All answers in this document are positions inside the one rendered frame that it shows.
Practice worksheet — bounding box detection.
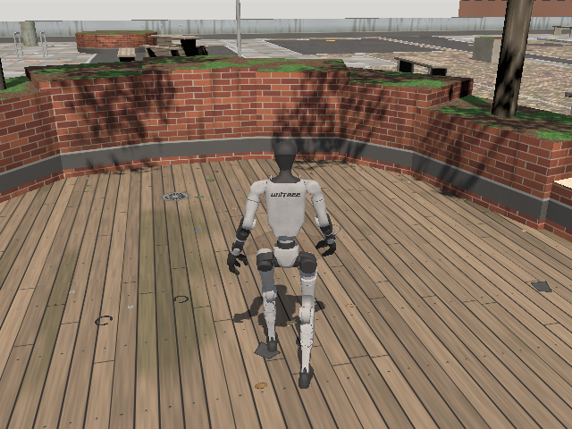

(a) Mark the right robot hand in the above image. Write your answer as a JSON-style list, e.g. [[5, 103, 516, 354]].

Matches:
[[315, 240, 336, 257]]

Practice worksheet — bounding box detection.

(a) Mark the left robot hand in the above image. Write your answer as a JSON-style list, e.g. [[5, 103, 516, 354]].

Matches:
[[227, 251, 248, 275]]

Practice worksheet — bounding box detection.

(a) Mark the robot left forearm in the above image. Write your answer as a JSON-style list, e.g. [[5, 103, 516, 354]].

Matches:
[[230, 216, 250, 256]]

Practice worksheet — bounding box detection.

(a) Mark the robot right thigh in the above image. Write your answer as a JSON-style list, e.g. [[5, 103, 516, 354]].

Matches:
[[299, 251, 317, 324]]

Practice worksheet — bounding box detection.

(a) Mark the right robot foot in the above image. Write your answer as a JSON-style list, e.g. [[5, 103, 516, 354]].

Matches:
[[299, 366, 314, 386]]

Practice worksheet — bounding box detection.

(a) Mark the robot right forearm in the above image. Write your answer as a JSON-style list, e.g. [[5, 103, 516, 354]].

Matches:
[[320, 214, 336, 244]]

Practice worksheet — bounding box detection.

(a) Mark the right robot upper arm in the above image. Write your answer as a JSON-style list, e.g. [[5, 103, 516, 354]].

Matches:
[[304, 180, 330, 227]]

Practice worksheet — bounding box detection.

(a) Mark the left robot upper arm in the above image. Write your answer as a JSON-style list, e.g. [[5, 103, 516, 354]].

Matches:
[[241, 180, 267, 231]]

